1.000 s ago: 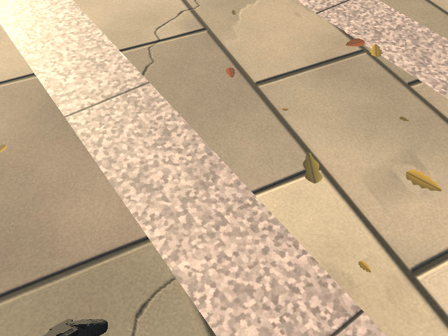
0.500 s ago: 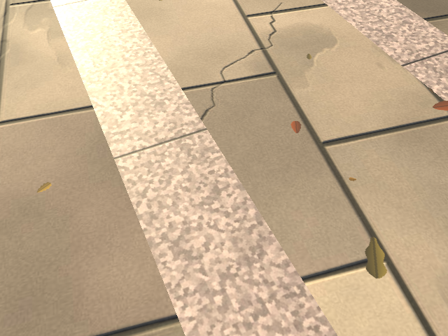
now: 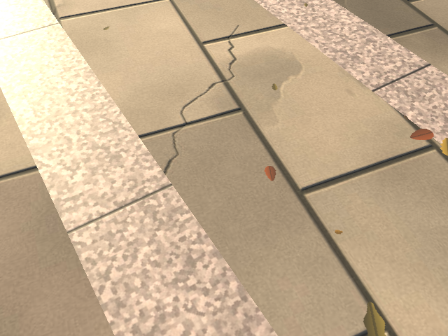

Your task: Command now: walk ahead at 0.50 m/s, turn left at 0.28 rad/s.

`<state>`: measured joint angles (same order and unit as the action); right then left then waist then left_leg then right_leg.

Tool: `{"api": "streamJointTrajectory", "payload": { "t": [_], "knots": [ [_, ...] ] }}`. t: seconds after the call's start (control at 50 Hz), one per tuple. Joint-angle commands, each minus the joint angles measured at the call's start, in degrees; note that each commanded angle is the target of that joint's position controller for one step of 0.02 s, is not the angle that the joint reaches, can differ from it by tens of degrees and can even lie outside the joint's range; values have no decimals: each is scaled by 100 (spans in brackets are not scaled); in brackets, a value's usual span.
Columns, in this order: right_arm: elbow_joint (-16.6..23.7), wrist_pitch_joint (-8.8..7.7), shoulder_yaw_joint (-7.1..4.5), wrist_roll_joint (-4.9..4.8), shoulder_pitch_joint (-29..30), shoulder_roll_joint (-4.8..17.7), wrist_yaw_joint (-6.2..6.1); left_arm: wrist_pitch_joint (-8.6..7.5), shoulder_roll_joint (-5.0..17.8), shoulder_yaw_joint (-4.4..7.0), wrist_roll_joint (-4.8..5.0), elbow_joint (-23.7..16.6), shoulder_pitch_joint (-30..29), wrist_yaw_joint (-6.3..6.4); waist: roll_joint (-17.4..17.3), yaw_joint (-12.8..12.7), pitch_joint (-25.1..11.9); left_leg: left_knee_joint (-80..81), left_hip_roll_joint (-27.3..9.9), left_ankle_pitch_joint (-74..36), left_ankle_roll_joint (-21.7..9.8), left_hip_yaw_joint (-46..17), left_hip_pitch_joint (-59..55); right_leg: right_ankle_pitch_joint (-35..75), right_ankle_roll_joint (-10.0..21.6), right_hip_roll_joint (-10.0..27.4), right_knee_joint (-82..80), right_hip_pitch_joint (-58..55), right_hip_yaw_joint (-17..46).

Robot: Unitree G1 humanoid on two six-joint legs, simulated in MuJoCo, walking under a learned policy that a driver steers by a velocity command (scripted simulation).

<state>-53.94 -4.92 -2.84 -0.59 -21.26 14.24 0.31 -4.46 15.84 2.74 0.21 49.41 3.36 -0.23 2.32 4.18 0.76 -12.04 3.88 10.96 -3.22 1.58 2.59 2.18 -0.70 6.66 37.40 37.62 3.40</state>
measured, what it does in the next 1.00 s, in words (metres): walks ahead, turning left: right foot, then left foot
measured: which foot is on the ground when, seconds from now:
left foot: down 0.00-0.18, up 0.20-0.60, down 0.62-1.00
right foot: up 0.00-0.14, down 0.16-0.62, up 0.64-1.00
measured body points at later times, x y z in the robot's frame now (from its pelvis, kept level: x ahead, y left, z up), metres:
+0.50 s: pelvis +0.24 -0.05 +0.00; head +0.28 -0.03 +0.44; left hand +0.23 +0.25 -0.13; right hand +0.46 -0.27 -0.11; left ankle +0.33 +0.12 -0.70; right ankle +0.24 -0.15 -0.75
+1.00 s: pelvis +0.31 -0.01 -0.01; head +0.35 +0.01 +0.43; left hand +0.29 +0.31 -0.13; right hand +0.60 -0.18 -0.10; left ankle +0.33 +0.10 -0.75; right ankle +0.41 -0.13 -0.73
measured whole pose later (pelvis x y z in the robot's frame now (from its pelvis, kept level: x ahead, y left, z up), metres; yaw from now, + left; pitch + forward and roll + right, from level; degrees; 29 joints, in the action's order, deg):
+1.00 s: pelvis +0.31 -0.01 -0.01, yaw +33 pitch +3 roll -1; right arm -36.2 1.9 -5.3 -0.1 -9.6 17.7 -1.6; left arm 0.0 17.2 3.7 0.3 48.3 4.0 1.0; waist -0.3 1.2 2.2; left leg -27.0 5.9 6.5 -2.1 -8.9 22.6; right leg -19.9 -3.2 -1.0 40.2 23.6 5.7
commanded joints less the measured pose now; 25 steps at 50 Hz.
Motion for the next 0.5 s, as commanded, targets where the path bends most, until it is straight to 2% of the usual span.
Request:
{"api": "streamJointTrajectory", "payload": {
  "t": [0.02,0.06,0.1,0.12,0.14,0.16,0.18,0.2,0.22,0.24,0.26,0.3,0.34,0.38,0.44,0.5],
  "knots": [
    [187,-17,-221,-64,-153,992,-73,-124,280,21,40,-465,-685,-63,-558,-26,306,361,-1447,-1016,-828,-944,401,400,-49,-285,-628,-403,-151],
    [148,38,-246,-90,-218,1004,-110,-181,394,41,63,-562,-843,-116,-624,-72,321,99,-1604,-983,-764,-1153,96,219,19,-310,-930,-473,-17],
    [164,96,-295,-86,-161,1077,-146,-236,579,101,66,-551,-684,-140,-734,-235,218,-212,-1725,-1138,-667,-1362,-87,-167,105,-366,-1081,-862,-2],
    [186,127,-311,-79,-97,1093,-151,-259,673,148,70,-489,-408,-134,-805,-405,84,-502,-1698,-1449,-606,-1396,-79,-394,177,-426,-1149,-1301,-82],
    [233,146,-278,-60,-40,1000,-149,-275,863,259,55,-300,250,-98,-760,-721,-298,-1186,-1428,-1966,-473,-1255,64,-523,322,-493,-1271,-2232,-181],
    [387,151,-177,10,38,737,-137,-294,1171,371,-34,-115,1231,-50,-486,-1128,-1124,-2622,-1057,-1466,-293,-1018,825,-573,629,117,-980,-3814,340],
    [549,68,-12,-15,-574,125,-119,-219,1700,522,-80,-8,1891,-15,892,-1003,-2032,-4761,-158,580,164,-357,3029,-1439,1393,1527,-1205,-6070,2493],
    [559,-2,-42,-112,-612,351,-118,-188,1290,399,-43,-28,1877,-38,1393,-1009,-2222,-5771,-215,2357,161,-864,3828,-2295,1562,1799,-1889,-6096,3764],
    [640,-5,-200,-211,-188,892,-133,-185,877,272,-32,-133,1403,-24,871,-964,-1302,-6144,-485,2039,140,-975,4164,-1975,1307,1631,-1982,-5291,2926],
    [700,34,-238,-192,66,937,-171,-176,688,208,-50,-219,964,-14,496,-795,-789,-6087,-716,1632,174,-813,4006,-839,1156,1457,-1990,-4462,2036],
    [711,93,-271,-116,151,880,-201,-168,503,159,-75,-221,625,-28,268,-612,-458,-5847,-861,1384,237,-750,3719,270,1090,1226,-2048,-3751,1340],
    [730,288,-308,-81,-40,641,-206,-184,406,146,-147,-181,318,-44,473,-300,-286,-5529,-1050,1146,314,-661,3059,1410,1040,959,-2191,-2891,414],
    [920,430,-287,-80,81,466,-196,-193,577,208,-153,-120,213,3,436,-206,-185,-5174,-1039,820,408,-515,3025,1926,1197,942,-2396,-2599,-88],
    [1119,477,-261,-47,313,406,-162,-149,741,268,-123,-77,179,93,375,-212,-188,-4464,-1041,272,446,-411,3019,2112,1243,924,-2477,-2617,-476],
    [1324,481,-240,-22,710,403,-35,-26,851,293,-68,-83,116,192,281,-338,-316,-3456,-960,-624,401,-172,2628,1974,1173,829,-2456,-2745,-988],
    [1573,528,-270,-5,1100,510,102,97,984,324,27,-28,254,212,232,-458,-310,-2852,-869,-677,295,-60,2541,1756,1083,936,-2212,-3164,-1115]
  ]
}}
